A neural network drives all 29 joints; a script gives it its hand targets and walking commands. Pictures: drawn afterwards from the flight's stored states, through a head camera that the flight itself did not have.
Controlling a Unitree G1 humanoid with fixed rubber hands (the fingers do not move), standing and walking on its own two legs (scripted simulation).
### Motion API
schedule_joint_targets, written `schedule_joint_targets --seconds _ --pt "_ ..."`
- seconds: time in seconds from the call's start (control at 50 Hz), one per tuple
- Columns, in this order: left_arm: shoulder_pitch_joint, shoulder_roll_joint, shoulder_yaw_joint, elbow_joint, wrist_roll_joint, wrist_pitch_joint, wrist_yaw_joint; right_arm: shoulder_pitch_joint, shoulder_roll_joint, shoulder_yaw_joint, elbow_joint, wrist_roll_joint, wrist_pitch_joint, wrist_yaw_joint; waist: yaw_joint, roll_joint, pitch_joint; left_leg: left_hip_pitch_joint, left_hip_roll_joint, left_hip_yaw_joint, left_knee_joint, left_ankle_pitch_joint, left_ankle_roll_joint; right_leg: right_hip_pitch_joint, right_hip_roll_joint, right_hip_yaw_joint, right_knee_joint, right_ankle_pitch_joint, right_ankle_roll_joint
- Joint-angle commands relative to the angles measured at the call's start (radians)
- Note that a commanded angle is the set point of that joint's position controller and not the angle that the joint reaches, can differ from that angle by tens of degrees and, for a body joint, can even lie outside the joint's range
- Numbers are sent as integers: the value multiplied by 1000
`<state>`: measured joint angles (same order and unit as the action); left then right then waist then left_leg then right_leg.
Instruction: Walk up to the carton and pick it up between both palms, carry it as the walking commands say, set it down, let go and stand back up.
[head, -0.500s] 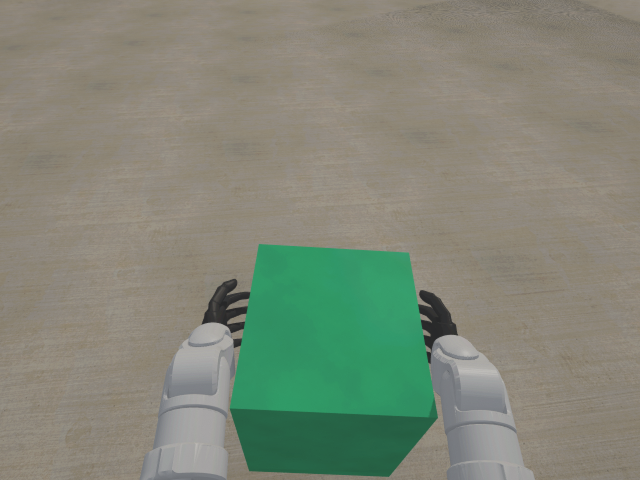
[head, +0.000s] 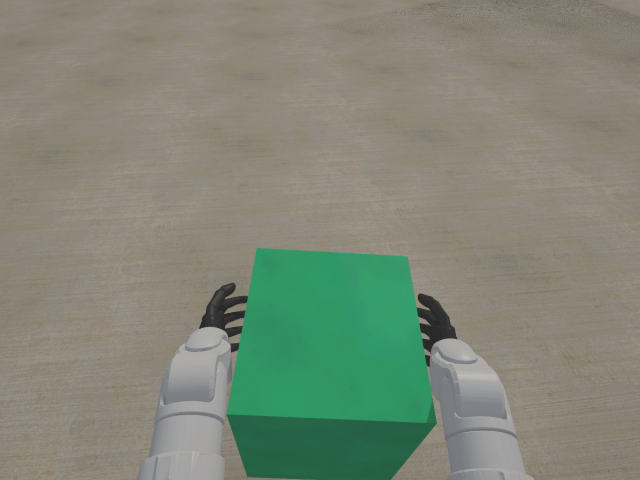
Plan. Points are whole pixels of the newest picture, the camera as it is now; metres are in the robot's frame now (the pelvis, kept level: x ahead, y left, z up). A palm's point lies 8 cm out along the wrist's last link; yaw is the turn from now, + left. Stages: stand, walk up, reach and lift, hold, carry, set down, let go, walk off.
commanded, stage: reach and lift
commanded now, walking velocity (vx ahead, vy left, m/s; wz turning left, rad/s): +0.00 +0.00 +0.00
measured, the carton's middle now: (325, 369) +0.27 +0.01 -0.02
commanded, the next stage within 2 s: hold in 0.02 s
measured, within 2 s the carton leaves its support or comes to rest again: neither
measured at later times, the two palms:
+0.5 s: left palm (215, 340) +0.28 +0.15 +0.04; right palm (444, 355) +0.27 -0.14 +0.04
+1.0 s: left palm (215, 308) +0.32 +0.16 +0.06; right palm (435, 320) +0.31 -0.13 +0.05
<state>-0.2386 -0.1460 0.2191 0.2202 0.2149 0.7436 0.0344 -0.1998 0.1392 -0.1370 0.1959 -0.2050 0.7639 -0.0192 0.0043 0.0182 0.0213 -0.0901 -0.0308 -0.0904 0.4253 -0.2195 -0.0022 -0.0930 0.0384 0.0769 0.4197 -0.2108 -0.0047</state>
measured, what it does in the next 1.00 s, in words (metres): stands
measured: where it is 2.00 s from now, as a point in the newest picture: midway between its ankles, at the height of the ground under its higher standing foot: (323, 420)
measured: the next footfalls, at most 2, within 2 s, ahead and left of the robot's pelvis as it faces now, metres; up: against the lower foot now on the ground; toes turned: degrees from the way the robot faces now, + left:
right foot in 1.22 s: +0.16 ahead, -0.09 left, +0.00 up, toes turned -7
left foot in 1.42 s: +0.25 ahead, +0.12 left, +0.00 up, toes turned +6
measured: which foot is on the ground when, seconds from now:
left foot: down 0.00-1.00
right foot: down 0.00-1.00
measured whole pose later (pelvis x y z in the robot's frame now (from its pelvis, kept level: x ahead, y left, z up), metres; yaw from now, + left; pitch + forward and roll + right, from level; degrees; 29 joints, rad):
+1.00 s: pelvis +0.03 +0.01 -0.01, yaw +1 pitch +2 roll +0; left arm -0.24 -0.13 0.17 0.11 0.14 0.86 0.09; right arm -0.19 0.13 -0.12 0.06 -0.16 0.88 -0.04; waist -0.01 0.02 -0.18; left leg -0.31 -0.03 -0.06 0.62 -0.36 0.02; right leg -0.30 0.03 0.06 0.60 -0.33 0.00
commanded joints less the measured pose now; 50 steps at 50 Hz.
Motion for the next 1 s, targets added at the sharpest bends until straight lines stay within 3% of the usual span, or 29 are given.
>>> schedule_joint_targets --seconds 0.0,0.06,0.08,0.1,0.14,0.16,0.18,0.2,0.26,0.28,0.32,0.34,0.36,0.4,0.42,0.5,0.6,0.62,0.68,0.7,0.72,0.74,0.78,0.82,0.84,0.88,0.94,0.96,0.98 --pt "-625 -930 -673 -147 -284 -33 -263 -551 997 561 -78 235 -46 216 -12 3 -309 16 -58 5 -59 147 -3 96 43 21 -56 188 6" --pt "-646 -925 -662 -121 -275 -35 -268 -594 991 559 -96 236 -52 220 -8 -10 -303 -5 -55 6 -61 95 1 77 45 21 -53 123 5" --pt "-604 -923 -642 -95 -269 -31 -270 -607 996 563 -96 236 -49 216 -1 -78 -269 -9 -51 5 -58 95 10 63 50 21 -59 102 7" --pt "-627 -938 -633 -69 -258 -27 -272 -622 1000 554 -73 237 -52 216 -5 -4 -266 -22 -58 14 -62 58 6 69 39 21 -61 76 3" --pt "-660 -919 -627 -73 -265 -32 -280 -643 1010 550 -74 226 -52 219 1 -60 -264 -24 -54 4 -61 33 13 59 41 19 -65 41 7" --pt "-688 -929 -619 -70 -257 -33 -281 -645 1009 527 -42 221 -51 229 -4 -7 -236 -41 -59 20 -61 0 9 42 36 20 -62 14 -3" --pt "-651 -936 -631 -58 -266 -28 -280 -633 1007 546 -56 225 -50 226 -8 -59 -253 -16 -54 10 -55 45 9 29 43 13 -61 47 5" --pt "-668 -953 -652 -76 -267 -29 -283 -605 1006 538 -46 228 -54 226 -20 22 -277 -11 -57 12 -56 80 1 51 38 22 -59 93 -2" --pt "-666 -961 -635 -61 -272 -32 -283 -651 1011 546 -53 245 -54 229 -4 -23 -285 -17 -49 4 -51 74 1 54 48 15 -54 64 -1" --pt "-685 -984 -654 -82 -272 -34 -280 -644 1015 543 -67 245 -63 235 -12 46 -321 1 -51 9 -45 101 -5 53 43 19 -44 97 -9" --pt "-668 -964 -636 -63 -267 -30 -277 -668 1006 545 -71 239 -55 234 -1 4 -335 -24 -49 4 -48 56 -8 97 47 13 -44 69 -3" --pt "-656 -967 -618 -36 -243 -27 -275 -655 981 519 -47 220 -53 238 -14 51 -301 -19 -52 17 -62 47 -9 70 38 9 -50 68 -5" --pt "-652 -967 -628 -38 -262 -32 -275 -643 985 542 -41 242 -56 239 -8 -13 -282 -18 -43 -1 -67 49 -3 44 52 7 -52 41 -3" --pt "-662 -999 -664 -75 -274 -31 -277 -620 990 548 -67 243 -58 243 -22 46 -307 3 -51 4 -56 83 -10 40 48 14 -49 84 -10" --pt "-684 -995 -664 -87 -277 -36 -272 -659 1014 552 -76 253 -66 248 -10 2 -351 6 -47 -4 -48 84 -13 69 52 7 -35 85 -8" --pt "-659 -984 -678 -100 -284 -32 -264 -608 977 550 -81 244 -65 247 -25 9 -306 20 -39 -5 -54 105 -12 42 53 9 -46 96 -9" --pt "-634 -936 -625 -80 -250 -32 -261 -629 980 552 -81 233 -52 240 12 -51 -294 0 -43 -1 -58 82 1 56 49 9 -50 80 2" --pt "-604 -956 -616 -43 -245 -21 -265 -611 976 550 -84 238 -48 240 -6 -11 -273 19 -49 6 -55 80 -3 40 39 15 -55 96 1" --pt "-582 -970 -623 -32 -260 -21 -272 -617 980 561 -90 239 -48 231 -5 -45 -259 4 -47 -1 -52 95 3 25 47 14 -58 90 6" --pt "-576 -989 -631 -54 -251 -19 -269 -599 965 559 -110 246 -52 236 -10 28 -272 -9 -52 6 -58 139 -8 69 48 13 -52 159 0" --pt "-581 -985 -664 -105 -284 -19 -268 -546 987 572 -108 243 -40 232 -19 -36 -310 32 -43 -9 -50 173 -7 71 54 16 -50 191 5" --pt "-637 -933 -675 -127 -300 -31 -256 -648 951 571 -113 276 -59 229 7 15 -412 -62 126 -16 36 172 23 -29 -150 23 80 226 -25" --pt "-731 -940 -717 -194 -329 -19 -250 -681 943 588 -171 289 -39 215 8 -14 -377 -143 92 -57 -10 -409 74 -142 -127 109 3 -405 -69" --pt "-671 -911 -709 -181 -332 10 -245 -709 942 620 -194 309 -12 207 6 -37 -344 -233 97 -77 8 -460 65 -191 -144 138 -19 -479 -72" --pt "-711 -926 -751 -238 -369 23 -240 -697 941 644 -220 314 0 202 3 -11 -375 -221 99 -76 4 -432 61 -188 -149 123 -21 -444 -67" --pt "-729 -920 -780 -302 -415 66 -229 -736 947 684 -295 356 37 189 4 -80 -377 -256 69 -16 111 -304 45 -162 -178 170 -70 -364 -80" --pt "-570 -884 -744 -224 -397 143 -212 -595 914 677 -230 354 126 180 4 -156 -398 -319 3 104 130 -221 34 -49 -255 255 -92 -189 -140" --pt "-591 -864 -749 -259 -399 162 -204 -596 902 676 -248 362 143 179 -4 -180 -420 -272 18 102 43 -171 34 -52 -235 207 -36 -78 -133" --pt "-614 -862 -765 -307 -412 184 -195 -592 913 694 -280 396 166 182 -19 -102 -421 -101 50 43 -21 -137 50 -208 -185 129 62 -30 -93"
